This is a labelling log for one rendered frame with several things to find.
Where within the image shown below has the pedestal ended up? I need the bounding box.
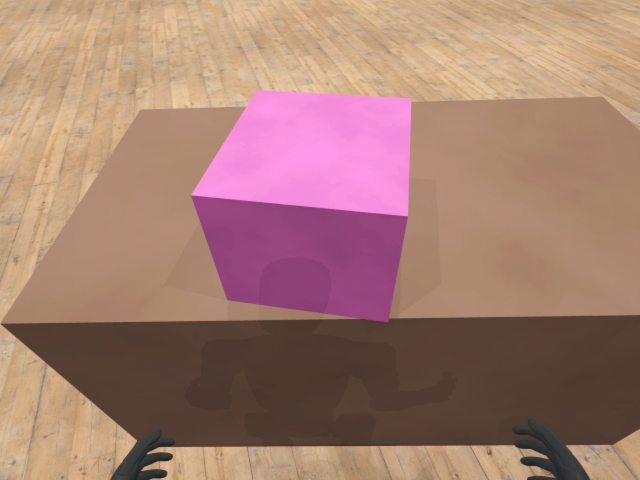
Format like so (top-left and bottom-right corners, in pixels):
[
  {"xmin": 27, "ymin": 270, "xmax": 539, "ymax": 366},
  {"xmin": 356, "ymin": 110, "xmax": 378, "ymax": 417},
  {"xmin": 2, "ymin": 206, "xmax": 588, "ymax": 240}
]
[{"xmin": 0, "ymin": 97, "xmax": 640, "ymax": 447}]

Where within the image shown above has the robot left hand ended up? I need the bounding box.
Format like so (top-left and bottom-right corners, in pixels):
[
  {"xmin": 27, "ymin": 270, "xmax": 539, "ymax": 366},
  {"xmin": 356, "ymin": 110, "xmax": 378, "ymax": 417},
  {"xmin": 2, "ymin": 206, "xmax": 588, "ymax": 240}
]
[{"xmin": 110, "ymin": 429, "xmax": 175, "ymax": 480}]

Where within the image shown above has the carton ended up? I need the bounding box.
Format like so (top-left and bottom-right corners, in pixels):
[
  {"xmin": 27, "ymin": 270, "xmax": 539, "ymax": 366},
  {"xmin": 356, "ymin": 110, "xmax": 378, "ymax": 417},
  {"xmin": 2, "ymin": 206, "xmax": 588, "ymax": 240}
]
[{"xmin": 191, "ymin": 90, "xmax": 411, "ymax": 322}]

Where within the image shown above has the robot right hand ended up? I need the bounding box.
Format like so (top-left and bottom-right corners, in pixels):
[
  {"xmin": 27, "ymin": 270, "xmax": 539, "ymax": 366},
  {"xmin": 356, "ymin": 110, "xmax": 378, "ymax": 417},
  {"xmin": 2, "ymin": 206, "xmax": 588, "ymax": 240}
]
[{"xmin": 512, "ymin": 419, "xmax": 590, "ymax": 480}]

